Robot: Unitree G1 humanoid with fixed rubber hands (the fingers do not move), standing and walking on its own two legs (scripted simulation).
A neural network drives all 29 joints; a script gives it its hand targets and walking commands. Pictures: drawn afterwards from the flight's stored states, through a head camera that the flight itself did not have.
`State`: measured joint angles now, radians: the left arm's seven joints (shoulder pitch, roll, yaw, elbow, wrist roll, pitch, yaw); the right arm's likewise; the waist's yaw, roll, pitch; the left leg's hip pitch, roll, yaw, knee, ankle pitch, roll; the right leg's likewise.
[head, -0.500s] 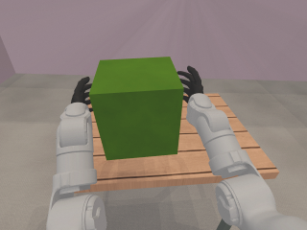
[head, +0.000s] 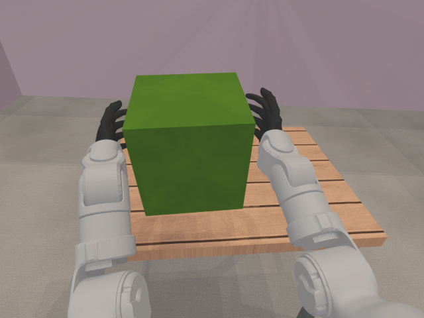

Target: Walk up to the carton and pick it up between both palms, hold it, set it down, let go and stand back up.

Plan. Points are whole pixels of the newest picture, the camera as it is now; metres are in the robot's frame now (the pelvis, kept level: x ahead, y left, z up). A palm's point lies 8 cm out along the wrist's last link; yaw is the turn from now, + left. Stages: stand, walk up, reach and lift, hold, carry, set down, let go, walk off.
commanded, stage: set down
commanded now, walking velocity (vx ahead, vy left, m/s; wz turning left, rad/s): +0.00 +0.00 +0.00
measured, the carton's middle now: (191, 144) +0.40 +0.01 +0.19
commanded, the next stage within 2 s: none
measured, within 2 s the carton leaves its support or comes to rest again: neither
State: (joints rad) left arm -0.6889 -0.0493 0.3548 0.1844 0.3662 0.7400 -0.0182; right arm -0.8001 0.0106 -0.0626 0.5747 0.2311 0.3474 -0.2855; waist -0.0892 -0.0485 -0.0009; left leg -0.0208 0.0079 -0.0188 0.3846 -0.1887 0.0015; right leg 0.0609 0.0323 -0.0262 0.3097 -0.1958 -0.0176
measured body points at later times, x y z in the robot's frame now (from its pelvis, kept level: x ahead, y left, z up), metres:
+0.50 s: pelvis +0.01 +0.00 +0.00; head -0.05 +0.03 +0.45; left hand +0.38 +0.16 +0.17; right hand +0.38 -0.13 +0.19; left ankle +0.03 +0.12 -0.75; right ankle +0.00 -0.11 -0.75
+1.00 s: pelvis +0.02 -0.01 +0.00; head -0.02 +0.03 +0.45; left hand +0.40 +0.15 +0.14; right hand +0.40 -0.14 +0.16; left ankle +0.03 +0.11 -0.75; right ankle +0.00 -0.10 -0.75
